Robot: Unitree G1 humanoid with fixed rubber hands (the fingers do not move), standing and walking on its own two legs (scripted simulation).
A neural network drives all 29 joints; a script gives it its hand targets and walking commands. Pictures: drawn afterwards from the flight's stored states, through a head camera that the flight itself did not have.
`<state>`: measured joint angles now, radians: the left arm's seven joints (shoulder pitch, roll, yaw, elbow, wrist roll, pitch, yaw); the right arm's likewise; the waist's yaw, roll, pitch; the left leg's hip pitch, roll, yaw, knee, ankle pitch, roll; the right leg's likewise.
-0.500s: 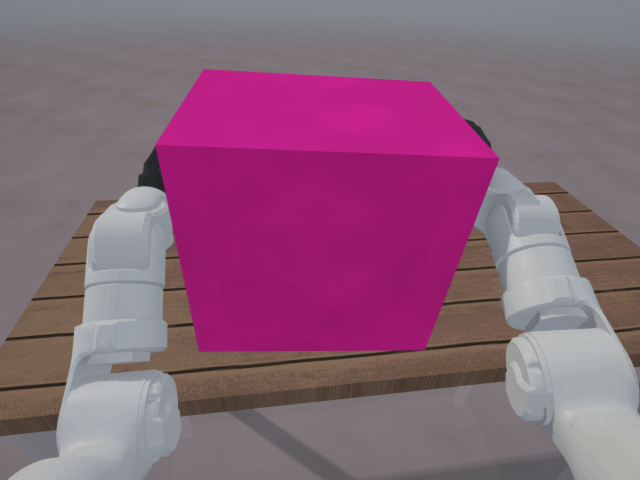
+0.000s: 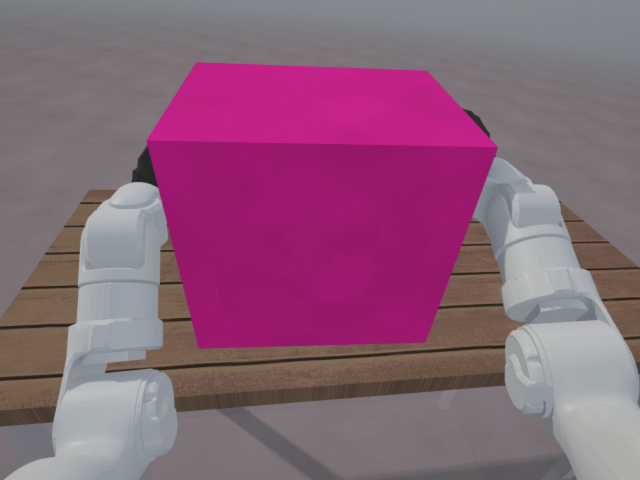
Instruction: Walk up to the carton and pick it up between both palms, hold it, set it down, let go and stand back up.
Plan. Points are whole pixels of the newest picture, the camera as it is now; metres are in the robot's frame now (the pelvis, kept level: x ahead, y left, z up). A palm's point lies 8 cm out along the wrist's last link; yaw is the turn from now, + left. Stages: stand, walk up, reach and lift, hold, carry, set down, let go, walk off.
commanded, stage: hold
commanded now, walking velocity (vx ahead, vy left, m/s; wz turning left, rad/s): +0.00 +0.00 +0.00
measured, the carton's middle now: (314, 207) +0.38 +0.01 +0.22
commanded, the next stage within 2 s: set down in 0.14 s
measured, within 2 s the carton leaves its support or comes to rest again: neither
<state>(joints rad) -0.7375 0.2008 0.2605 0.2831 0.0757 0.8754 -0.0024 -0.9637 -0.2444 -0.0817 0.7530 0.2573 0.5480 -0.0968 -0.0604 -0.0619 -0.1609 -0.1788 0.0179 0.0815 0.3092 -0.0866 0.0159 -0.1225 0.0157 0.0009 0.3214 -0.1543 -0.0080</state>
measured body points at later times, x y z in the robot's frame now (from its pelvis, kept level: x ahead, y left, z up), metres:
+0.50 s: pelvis +0.01 +0.00 +0.00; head -0.07 +0.00 +0.44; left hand +0.39 +0.20 +0.25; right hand +0.40 -0.19 +0.27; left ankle +0.05 +0.11 -0.75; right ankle +0.02 -0.11 -0.75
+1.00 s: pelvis +0.03 -0.01 +0.00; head +0.00 +0.03 +0.45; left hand +0.40 +0.22 +0.18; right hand +0.44 -0.17 +0.20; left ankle +0.05 +0.11 -0.75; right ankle +0.02 -0.11 -0.75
